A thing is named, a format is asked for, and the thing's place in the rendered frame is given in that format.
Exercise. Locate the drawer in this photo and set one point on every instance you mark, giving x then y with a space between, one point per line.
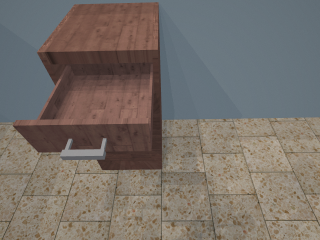
93 101

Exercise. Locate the cabinet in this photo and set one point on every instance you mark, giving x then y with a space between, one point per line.
112 33

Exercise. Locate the handle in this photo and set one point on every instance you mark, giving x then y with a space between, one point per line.
83 154

